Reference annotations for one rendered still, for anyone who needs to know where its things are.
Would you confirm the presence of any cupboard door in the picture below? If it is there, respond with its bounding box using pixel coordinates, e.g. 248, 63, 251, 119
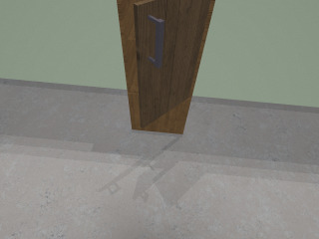
134, 0, 211, 128

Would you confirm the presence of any handle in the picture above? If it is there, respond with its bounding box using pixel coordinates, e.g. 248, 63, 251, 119
148, 15, 164, 68

